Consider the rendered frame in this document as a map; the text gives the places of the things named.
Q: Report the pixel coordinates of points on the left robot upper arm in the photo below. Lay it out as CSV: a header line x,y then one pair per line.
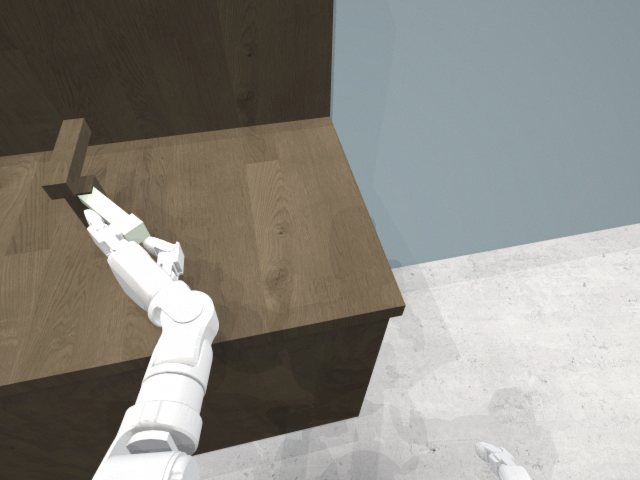
x,y
170,465

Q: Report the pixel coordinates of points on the robot left forearm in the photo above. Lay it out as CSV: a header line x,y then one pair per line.
x,y
166,415

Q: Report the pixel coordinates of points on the tap lever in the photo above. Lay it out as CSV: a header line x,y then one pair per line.
x,y
131,227

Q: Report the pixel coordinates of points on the robot left hand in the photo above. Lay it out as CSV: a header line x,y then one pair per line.
x,y
138,274

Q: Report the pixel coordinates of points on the counter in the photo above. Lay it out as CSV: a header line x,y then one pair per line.
x,y
209,120

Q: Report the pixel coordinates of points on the robot right hand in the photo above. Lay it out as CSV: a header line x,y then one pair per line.
x,y
501,462

